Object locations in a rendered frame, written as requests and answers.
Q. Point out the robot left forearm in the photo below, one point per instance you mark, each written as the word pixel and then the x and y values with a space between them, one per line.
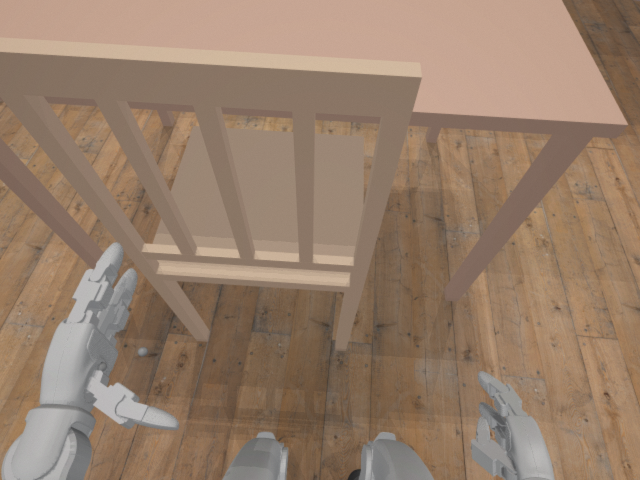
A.
pixel 54 445

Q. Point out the left robot shin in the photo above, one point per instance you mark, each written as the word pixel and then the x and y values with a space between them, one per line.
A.
pixel 265 435

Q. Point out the chair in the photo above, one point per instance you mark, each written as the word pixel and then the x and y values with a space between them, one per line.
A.
pixel 247 207

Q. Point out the table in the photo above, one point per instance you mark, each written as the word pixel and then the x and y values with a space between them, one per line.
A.
pixel 495 65

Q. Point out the left robot thigh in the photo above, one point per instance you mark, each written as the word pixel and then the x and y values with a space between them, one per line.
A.
pixel 259 459

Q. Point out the left robot hand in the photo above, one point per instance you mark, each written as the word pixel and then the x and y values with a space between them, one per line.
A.
pixel 86 338

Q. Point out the right robot hand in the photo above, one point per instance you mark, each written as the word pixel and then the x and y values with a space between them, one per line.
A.
pixel 517 434

